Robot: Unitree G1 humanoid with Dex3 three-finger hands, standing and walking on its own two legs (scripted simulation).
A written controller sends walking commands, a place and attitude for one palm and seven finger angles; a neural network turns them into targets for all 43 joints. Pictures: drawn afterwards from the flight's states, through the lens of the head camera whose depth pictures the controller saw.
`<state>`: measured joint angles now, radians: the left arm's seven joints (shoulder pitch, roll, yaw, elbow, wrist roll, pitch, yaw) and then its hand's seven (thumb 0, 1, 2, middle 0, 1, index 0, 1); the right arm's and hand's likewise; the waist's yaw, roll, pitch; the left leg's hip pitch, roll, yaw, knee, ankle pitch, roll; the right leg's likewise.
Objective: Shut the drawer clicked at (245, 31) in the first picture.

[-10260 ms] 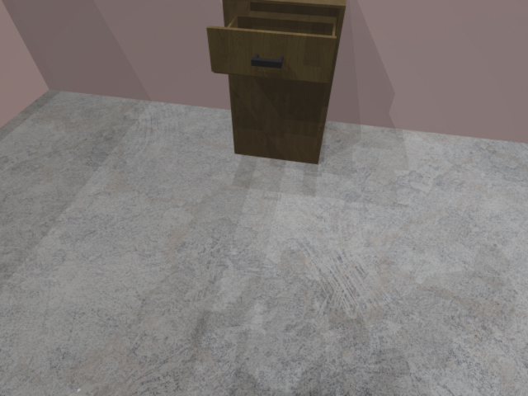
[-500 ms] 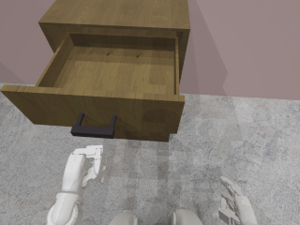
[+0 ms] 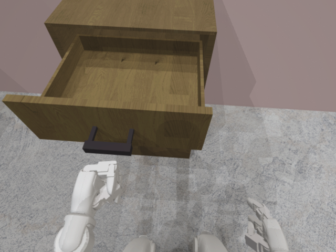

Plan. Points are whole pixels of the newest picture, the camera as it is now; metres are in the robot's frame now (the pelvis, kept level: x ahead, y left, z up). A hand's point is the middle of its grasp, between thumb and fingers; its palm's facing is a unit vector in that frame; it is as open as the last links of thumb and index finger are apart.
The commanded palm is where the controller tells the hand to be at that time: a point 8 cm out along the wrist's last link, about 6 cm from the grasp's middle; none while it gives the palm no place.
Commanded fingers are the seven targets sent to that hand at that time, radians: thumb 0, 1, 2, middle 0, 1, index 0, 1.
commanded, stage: push the drawer shut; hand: left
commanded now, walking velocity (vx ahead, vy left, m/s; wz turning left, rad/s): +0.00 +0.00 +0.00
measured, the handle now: (110, 140) +0.36 +0.15 +0.05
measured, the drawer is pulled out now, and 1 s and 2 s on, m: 0.29 0.23 0.09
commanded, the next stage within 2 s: none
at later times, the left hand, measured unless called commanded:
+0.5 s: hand (126, 169) +0.29 +0.11 +0.04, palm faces -0.08 -1.00 -0.04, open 2.9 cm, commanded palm +0.29 +0.16 +0.05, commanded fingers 0.00 0.90 0.90 -1.40 -1.60 -1.40 -1.60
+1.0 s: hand (130, 148) +0.34 +0.10 +0.05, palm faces -0.06 -1.00 -0.05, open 3.0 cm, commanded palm +0.34 +0.16 +0.05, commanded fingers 0.00 0.90 0.90 -1.40 -1.60 -1.40 -1.60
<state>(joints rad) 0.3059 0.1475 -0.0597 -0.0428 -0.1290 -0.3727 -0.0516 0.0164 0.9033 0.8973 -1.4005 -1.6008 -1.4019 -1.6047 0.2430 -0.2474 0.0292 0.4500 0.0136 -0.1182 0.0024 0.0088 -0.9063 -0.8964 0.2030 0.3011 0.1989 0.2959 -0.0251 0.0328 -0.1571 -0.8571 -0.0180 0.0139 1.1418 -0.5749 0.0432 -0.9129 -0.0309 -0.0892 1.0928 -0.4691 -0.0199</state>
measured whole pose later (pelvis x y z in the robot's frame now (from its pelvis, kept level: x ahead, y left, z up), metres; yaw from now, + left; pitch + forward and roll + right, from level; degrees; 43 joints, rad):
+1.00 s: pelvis -0.02 -0.01 +0.00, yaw +0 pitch +16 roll -1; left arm -0.26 0.17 0.01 0.51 -0.13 -0.42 -0.02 -0.01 0.82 0.95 -1.40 -1.60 -1.40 -1.60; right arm 0.24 -0.26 0.03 0.59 0.02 -0.08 -0.01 0.01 -0.91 -0.90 0.20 0.30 0.20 0.30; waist -0.05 0.02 -0.12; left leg -0.87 -0.02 0.01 1.10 -0.51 0.03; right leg -0.93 -0.04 -0.09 1.06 -0.42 -0.03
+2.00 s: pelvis -0.02 +0.00 -0.01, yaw -1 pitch +23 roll -1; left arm -0.87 0.32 0.27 1.15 -0.04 -0.51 -0.05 -0.02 0.79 0.92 -1.40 -1.60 -1.40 -1.60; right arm 0.34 -0.27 0.03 0.63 -0.03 0.01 0.03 0.00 -0.91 -0.90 0.20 0.30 0.20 0.30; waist -0.17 0.03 -0.12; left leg -1.03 -0.01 0.03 1.14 -0.52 0.05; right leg -1.09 -0.02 -0.07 1.08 -0.40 -0.02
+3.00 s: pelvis -0.02 +0.01 -0.03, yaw -2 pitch +30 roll -5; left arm -1.27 0.55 0.33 1.39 0.07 -0.39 -0.03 -0.01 0.67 0.95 -1.40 -1.60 -1.40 -1.60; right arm 0.43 -0.26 0.08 0.64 -0.08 0.05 0.06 0.00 -0.91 -0.90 0.20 0.30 0.20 0.30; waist -0.30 0.05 -0.11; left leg -1.23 0.01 -0.02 1.24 -0.54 0.05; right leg -1.25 0.00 -0.12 1.11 -0.39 -0.02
